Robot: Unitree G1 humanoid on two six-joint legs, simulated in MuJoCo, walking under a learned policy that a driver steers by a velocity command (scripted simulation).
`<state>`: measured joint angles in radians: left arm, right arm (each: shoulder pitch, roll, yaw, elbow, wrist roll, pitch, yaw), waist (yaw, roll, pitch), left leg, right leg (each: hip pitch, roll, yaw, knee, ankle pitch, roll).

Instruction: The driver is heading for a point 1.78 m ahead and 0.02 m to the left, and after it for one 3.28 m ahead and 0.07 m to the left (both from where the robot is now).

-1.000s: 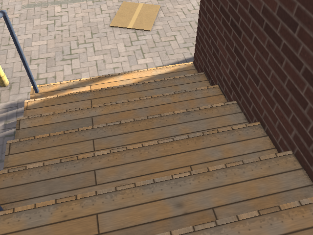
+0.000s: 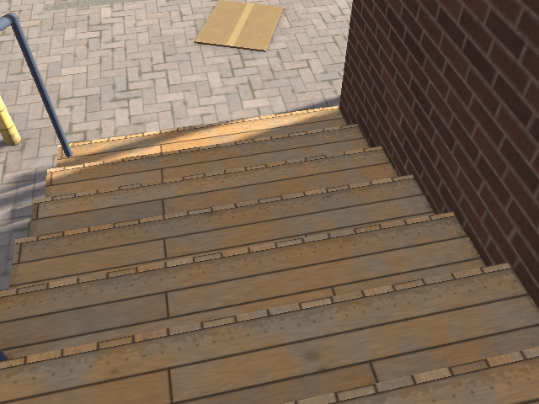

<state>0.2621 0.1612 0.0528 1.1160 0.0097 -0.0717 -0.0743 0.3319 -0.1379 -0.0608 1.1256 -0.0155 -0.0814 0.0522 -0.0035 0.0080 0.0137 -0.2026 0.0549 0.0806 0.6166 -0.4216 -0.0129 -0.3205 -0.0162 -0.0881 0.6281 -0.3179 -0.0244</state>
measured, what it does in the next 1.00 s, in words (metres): goes down: left foot 0.14 m lower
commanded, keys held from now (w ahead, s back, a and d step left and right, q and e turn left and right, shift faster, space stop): w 0.86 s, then no key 0.14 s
